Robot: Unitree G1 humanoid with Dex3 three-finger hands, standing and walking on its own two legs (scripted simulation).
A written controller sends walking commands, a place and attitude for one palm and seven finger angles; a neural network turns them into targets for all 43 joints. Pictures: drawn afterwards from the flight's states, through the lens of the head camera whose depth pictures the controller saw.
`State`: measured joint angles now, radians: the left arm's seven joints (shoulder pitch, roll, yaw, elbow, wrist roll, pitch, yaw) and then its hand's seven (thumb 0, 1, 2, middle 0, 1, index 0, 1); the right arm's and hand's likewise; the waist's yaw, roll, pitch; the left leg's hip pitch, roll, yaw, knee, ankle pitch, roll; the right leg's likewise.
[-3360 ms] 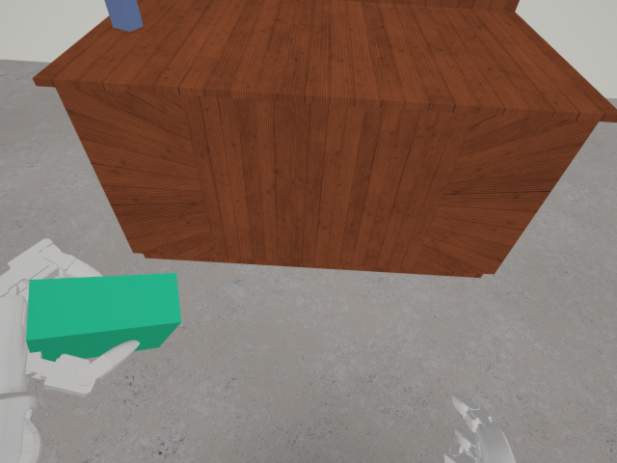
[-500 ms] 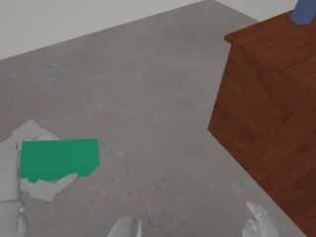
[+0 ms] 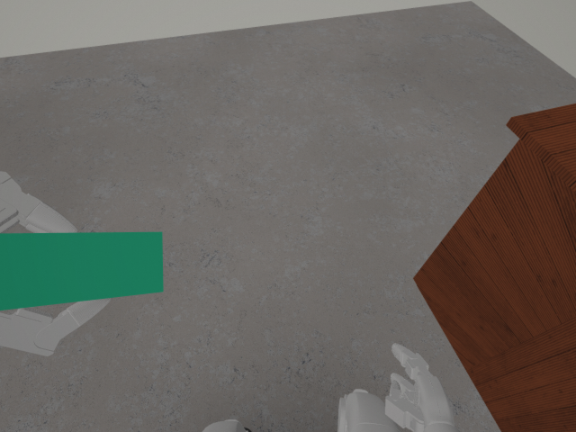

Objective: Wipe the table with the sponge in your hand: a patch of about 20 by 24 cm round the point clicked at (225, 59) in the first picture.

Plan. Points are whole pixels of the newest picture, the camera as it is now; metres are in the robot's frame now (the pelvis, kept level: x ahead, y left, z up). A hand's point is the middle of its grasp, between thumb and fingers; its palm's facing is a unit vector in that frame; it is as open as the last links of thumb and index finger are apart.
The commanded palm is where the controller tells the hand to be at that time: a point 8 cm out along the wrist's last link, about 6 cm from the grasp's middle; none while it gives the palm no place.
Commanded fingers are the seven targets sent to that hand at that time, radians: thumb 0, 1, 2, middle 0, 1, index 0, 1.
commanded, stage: walk to a spot facing it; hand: left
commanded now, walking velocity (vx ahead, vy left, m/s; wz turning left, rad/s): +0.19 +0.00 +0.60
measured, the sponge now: (97, 265) +0.24 +0.19 +0.19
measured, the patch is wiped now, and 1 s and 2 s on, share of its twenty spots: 0.00 0.00 0.00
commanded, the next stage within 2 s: none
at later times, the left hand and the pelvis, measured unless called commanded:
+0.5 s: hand (61, 260) +0.23 +0.21 +0.20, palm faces +0.54 -0.67 -0.50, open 9.4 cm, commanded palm +0.15 +0.25 +0.18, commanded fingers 0.00 0.10 1.30 -1.20 -1.60 -1.20 -1.60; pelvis +0.08 -0.06 +0.00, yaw +17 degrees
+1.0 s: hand (17, 431) +0.12 +0.20 +0.19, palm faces +0.78 -0.39 -0.50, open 9.4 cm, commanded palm +0.05 +0.20 +0.18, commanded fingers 0.00 0.10 1.30 -1.20 -1.60 -1.20 -1.60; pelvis +0.08 -0.12 +0.00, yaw +35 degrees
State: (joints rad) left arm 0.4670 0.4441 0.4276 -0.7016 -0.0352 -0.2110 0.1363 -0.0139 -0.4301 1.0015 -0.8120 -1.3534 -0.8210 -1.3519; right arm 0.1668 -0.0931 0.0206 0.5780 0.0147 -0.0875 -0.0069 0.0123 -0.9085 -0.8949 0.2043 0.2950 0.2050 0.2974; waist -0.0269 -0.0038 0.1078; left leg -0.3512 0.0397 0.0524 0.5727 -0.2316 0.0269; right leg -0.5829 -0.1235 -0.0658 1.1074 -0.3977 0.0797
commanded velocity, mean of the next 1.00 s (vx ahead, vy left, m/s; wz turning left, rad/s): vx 0.01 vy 0.00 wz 0.60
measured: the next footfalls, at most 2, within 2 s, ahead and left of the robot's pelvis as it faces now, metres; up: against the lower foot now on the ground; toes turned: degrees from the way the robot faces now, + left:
right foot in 0.18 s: +0.14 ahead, -0.17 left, +0.00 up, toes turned -3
left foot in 0.56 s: +0.10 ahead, +0.08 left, +0.00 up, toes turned +28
